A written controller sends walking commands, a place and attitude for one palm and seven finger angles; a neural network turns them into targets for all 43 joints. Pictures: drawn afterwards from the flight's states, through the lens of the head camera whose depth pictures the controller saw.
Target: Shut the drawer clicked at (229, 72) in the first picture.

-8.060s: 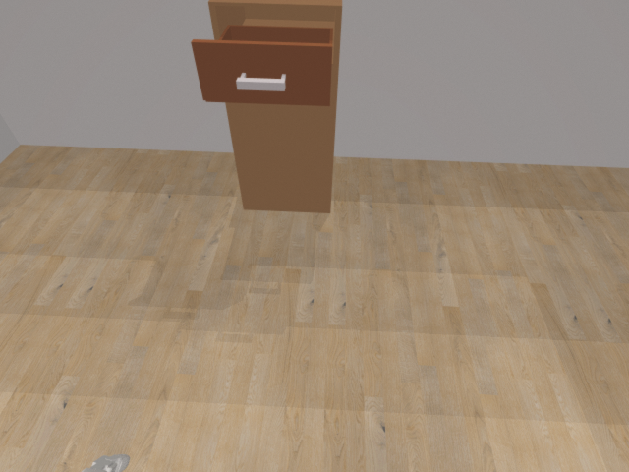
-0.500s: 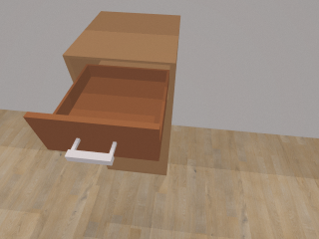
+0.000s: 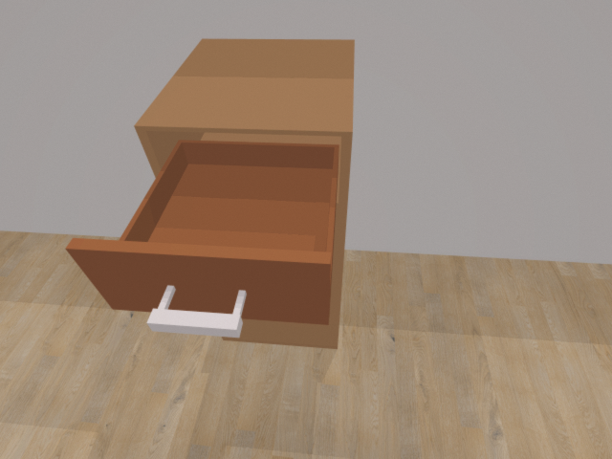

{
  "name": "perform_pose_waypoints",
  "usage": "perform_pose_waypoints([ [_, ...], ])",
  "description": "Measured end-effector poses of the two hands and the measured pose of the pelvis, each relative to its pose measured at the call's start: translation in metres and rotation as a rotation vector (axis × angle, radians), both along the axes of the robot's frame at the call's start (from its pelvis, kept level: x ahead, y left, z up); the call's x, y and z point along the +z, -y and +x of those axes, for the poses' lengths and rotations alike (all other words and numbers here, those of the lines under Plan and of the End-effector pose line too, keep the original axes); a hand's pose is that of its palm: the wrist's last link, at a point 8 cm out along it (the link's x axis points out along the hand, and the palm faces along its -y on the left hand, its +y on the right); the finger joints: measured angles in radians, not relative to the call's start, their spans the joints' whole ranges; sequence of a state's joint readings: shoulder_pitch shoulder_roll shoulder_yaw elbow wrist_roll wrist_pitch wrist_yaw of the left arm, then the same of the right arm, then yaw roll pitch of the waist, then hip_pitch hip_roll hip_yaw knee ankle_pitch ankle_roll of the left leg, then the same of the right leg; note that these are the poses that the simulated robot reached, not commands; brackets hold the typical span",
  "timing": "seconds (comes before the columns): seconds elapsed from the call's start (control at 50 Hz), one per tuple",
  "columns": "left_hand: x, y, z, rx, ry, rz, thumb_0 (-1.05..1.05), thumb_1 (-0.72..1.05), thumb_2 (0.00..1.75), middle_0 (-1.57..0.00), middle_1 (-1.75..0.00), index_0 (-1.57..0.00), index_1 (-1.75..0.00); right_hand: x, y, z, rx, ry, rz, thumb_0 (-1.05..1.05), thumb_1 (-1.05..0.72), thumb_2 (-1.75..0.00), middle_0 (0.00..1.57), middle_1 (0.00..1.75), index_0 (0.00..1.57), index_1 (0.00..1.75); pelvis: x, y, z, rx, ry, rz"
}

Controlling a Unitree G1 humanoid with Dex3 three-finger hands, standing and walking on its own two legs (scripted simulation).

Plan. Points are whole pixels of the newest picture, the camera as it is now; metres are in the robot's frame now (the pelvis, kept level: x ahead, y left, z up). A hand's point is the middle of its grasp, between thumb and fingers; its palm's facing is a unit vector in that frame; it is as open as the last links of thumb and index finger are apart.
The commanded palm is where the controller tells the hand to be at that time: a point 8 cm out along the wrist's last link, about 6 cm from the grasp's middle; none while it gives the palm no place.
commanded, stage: look again from close up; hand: left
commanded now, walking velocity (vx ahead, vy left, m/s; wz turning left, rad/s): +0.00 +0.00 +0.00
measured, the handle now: (200, 309) +0.32 +0.18 +0.02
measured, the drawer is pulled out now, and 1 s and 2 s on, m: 0.30 0.29 0.29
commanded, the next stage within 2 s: raise the hand and make a fist in 0.08 s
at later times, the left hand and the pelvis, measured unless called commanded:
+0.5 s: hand (202, 434) +0.17 +0.15 -0.03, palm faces +0.11 -0.99 +0.03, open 7.0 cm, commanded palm +0.10 +0.20 -0.03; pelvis +0.00 -0.02 -0.03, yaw +0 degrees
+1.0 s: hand (175, 426) +0.16 +0.16 +0.02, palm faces +0.03 -1.00 -0.08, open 3.9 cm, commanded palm +0.10 +0.21 +0.03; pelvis -0.01 -0.03 -0.05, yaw +2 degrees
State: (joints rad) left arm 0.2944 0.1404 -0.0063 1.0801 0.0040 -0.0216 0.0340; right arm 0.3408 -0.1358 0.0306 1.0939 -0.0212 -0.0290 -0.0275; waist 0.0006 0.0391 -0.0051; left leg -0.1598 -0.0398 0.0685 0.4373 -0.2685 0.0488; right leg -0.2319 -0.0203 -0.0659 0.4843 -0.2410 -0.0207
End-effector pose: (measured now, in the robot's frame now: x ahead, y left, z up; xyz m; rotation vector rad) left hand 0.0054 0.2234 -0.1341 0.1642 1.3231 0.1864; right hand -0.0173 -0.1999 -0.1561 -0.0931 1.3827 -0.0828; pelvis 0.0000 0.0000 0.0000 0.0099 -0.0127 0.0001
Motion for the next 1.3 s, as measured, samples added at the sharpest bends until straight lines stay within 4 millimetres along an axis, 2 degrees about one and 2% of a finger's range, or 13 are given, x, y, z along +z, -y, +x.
perform_pose_waypoints([
  [0.22, -0.003, 0.004, 0.001, 0.049, -0.027, -0.025, 0.02, 0.93, 0.90, -0.20, -0.30, -0.20, -0.30, 0.008, 0.014, 0.020, -0.001, 0.018, -0.050, 0.01, -0.92, -0.90, 0.20, 0.29, 0.20, 0.30, 0.000, 0.000, 0.008, 0.000, -0.002, -0.006],
  [0.3, 0.056, -0.014, 0.076, 0.085, 0.452, 0.058, 0.04, 0.96, 0.90, -0.22, -0.32, -0.22, -0.32, 0.025, 0.038, 0.061, 0.013, 0.292, -0.128, 0.02, -0.93, -0.90, 0.21, 0.30, 0.20, 0.30, -0.003, 0.002, 0.011, 0.011, -0.011, 0.008],
  [0.4, 0.144, 0.008, 0.165, -0.016, 1.018, -0.003, 0.03, 0.95, 0.90, -0.27, -0.38, -0.27, -0.38, 0.049, 0.060, 0.135, 0.044, 0.640, -0.163, 0.02, -0.92, -0.90, 0.20, 0.30, 0.20, 0.30, -0.011, 0.002, 0.008, 0.029, -0.047, -0.004],
  [0.46, 0.125, 0.015, 0.157, -0.010, 1.058, -0.081, 0.01, 0.93, 0.90, -0.32, -0.43, -0.22, -0.39, 0.071, 0.067, 0.176, 0.057, 0.803, -0.165, 0.02, -0.92, -0.90, 0.20, 0.29, 0.20, 0.30, -0.021, 0.009, 0.005, 0.008, -0.097, 0.002],
  [0.54, 0.099, 0.032, 0.110, -0.093, 1.073, -0.183, 0.01, 0.92, 0.90, -0.39, -0.51, -0.28, -0.47, 0.094, 0.069, 0.218, 0.162, 0.929, -0.177, 0.02, -0.92, -0.90, 0.20, 0.29, 0.20, 0.30, -0.038, 0.021, 0.000, 0.005, -0.146, 0.002],
  [0.6, 0.109, 0.031, 0.084, -0.151, 1.133, -0.132, 0.01, 0.91, 0.90, -0.45, -0.57, -0.37, -0.54, 0.095, 0.063, 0.242, 0.242, 0.983, -0.171, 0.01, -0.91, -0.90, 0.20, 0.29, 0.20, 0.30, -0.050, 0.027, -0.004, 0.024, -0.164, -0.015],
  [0.66, 0.131, 0.019, 0.077, -0.165, 1.252, -0.024, 0.02, 0.90, 0.90, -0.52, -0.63, -0.47, -0.62, 0.083, 0.052, 0.255, 0.263, 1.007, -0.127, 0.01, -0.91, -0.90, 0.20, 0.29, 0.20, 0.30, -0.060, 0.030, -0.009, 0.048, -0.174, -0.031],
  [0.74, 0.151, 0.015, 0.093, -0.178, 1.386, 0.001, 0.02, 0.90, 0.90, -0.59, -0.72, -0.57, -0.72, 0.058, 0.032, 0.250, 0.248, 0.984, -0.042, 0.01, -0.91, -0.90, 0.20, 0.29, 0.20, 0.30, -0.068, 0.034, -0.018, 0.063, -0.183, -0.039],
  [0.82, 0.146, 0.034, 0.123, -0.282, 1.306, -0.144, 0.02, 0.90, 0.90, -0.67, -0.80, -0.66, -0.81, 0.038, 0.023, 0.222, 0.189, 0.897, 0.012, 0.01, -0.91, -0.90, 0.20, 0.30, 0.20, 0.30, -0.065, 0.037, -0.020, 0.059, -0.185, -0.032],
  [0.9, 0.146, 0.036, 0.139, -0.319, 1.181, -0.196, 0.02, 0.90, 0.90, -0.75, -0.89, -0.75, -0.90, 0.030, 0.032, 0.187, 0.094, 0.790, -0.007, 0.02, -0.91, -0.90, 0.21, 0.30, 0.20, 0.30, -0.055, 0.037, -0.014, 0.042, -0.175, -0.016],
  [1.02, 0.169, 0.001, 0.128, -0.185, 1.219, -0.057, 0.02, 0.90, 0.90, -0.87, -1.02, -0.87, -1.03, 0.033, 0.061, 0.155, 0.018, 0.706, -0.100, 0.02, -0.91, -0.90, 0.21, 0.30, 0.20, 0.30, -0.045, 0.034, -0.007, 0.028, -0.145, -0.014],
  [1.16, 0.175, 0.004, 0.108, -0.229, 1.227, -0.121, 0.02, 0.90, 0.90, -1.01, -1.17, -1.01, -1.18, 0.055, 0.071, 0.165, 0.065, 0.793, -0.165, 0.02, -0.91, -0.90, 0.20, 0.30, 0.20, 0.30, -0.040, 0.020, -0.009, 0.035, -0.132, -0.029],
  [1.3, 0.194, 0.008, 0.113, -0.254, 1.307, -0.116, 0.02, 0.90, 0.90, -1.15, -1.32, -1.15, -1.33, 0.081, 0.040, 0.197, 0.108, 0.950, -0.127, 0.02, -0.91, -0.90, 0.20, 0.30, 0.20, 0.30, -0.037, 0.009, -0.008, 0.034, -0.102, -0.036],
])
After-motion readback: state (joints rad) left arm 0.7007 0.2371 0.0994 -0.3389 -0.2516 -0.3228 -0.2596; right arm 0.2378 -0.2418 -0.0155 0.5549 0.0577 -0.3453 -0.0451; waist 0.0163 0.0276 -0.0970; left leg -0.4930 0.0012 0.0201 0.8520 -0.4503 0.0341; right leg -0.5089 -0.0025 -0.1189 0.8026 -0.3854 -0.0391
